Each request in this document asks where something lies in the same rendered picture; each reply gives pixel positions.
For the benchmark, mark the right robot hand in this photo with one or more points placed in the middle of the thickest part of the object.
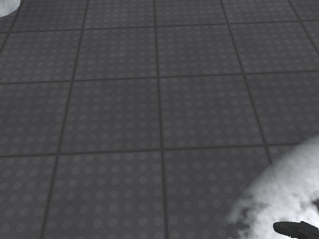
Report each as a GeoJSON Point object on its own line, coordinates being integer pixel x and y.
{"type": "Point", "coordinates": [299, 230]}

